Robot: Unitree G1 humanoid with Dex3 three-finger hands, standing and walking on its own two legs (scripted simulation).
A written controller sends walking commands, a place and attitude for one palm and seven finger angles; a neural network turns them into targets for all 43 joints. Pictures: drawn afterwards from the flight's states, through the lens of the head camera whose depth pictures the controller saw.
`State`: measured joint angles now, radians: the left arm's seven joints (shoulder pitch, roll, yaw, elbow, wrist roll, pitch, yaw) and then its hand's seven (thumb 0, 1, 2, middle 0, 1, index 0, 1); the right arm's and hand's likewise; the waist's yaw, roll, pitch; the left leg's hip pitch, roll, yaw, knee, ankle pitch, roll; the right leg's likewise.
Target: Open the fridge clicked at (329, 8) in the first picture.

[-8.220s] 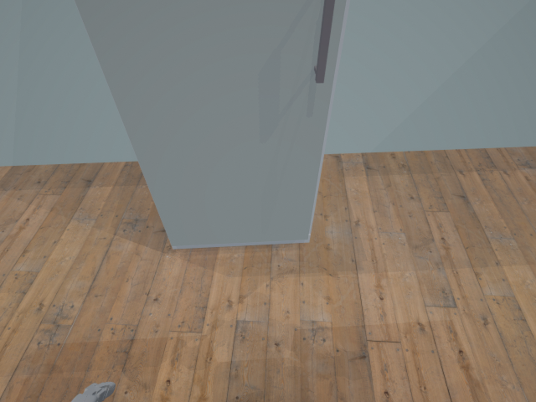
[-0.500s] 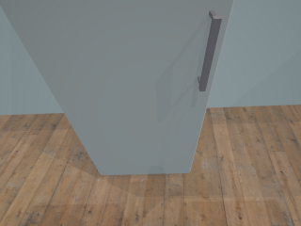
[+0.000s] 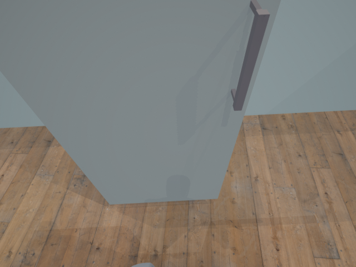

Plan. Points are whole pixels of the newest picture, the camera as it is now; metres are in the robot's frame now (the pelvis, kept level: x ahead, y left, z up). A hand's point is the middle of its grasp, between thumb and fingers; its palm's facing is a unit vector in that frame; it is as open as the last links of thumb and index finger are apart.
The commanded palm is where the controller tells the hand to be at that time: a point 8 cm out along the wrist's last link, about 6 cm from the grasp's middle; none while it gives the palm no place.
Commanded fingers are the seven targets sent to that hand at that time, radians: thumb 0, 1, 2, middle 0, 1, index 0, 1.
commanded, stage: come to a stop and stand still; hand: right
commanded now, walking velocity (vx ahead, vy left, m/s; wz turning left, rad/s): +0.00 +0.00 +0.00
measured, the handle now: (244, 63) +0.48 -0.11 +0.20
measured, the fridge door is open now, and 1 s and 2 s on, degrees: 0 0 0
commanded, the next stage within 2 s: look again from close up in 1.50 s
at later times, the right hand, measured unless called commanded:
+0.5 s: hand out of the picture -0.03 -0.18 -0.16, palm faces +0.01 +0.98 -0.20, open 7.4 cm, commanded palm none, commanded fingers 0.00 -0.90 -0.90 0.20 0.30 0.20 0.30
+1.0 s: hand out of the picture +0.00 -0.18 -0.16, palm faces -0.03 +0.98 -0.20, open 7.4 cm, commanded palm none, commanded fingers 0.00 -0.90 -0.90 0.20 0.30 0.20 0.30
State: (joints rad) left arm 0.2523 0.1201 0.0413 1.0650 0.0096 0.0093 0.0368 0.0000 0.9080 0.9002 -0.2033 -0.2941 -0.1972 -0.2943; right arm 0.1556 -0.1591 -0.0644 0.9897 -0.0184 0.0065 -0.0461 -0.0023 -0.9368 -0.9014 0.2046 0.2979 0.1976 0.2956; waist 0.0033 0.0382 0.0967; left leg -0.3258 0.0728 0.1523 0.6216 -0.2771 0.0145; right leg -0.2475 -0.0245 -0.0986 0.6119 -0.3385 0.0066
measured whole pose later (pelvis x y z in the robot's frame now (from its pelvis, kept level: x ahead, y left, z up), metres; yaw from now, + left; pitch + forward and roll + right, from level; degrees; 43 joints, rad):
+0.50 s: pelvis -0.03 +0.00 +0.01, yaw +1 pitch -2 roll +0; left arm 0.23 0.19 0.01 0.98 0.02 0.00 0.01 0.00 0.92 0.90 -0.20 -0.29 -0.20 -0.29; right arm 0.33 -0.14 0.01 1.05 -0.02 -0.01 -0.03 0.00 -0.91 -0.90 0.20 0.30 0.20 0.30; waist -0.01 -0.02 0.03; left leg -0.22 0.03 0.05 0.54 -0.29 0.00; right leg -0.24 -0.02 -0.13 0.54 -0.28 -0.04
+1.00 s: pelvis -0.03 +0.00 +0.01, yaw +2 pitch -1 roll +0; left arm 0.31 0.16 -0.02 1.10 0.02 -0.01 0.01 0.00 0.91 0.90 -0.20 -0.29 -0.20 -0.29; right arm 0.26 -0.18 0.01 1.07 -0.01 -0.01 -0.03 0.01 -0.91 -0.90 0.20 0.30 0.20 0.30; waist 0.01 0.01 0.04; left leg -0.21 0.02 0.04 0.48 -0.26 0.00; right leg -0.21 -0.02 -0.13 0.46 -0.24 -0.03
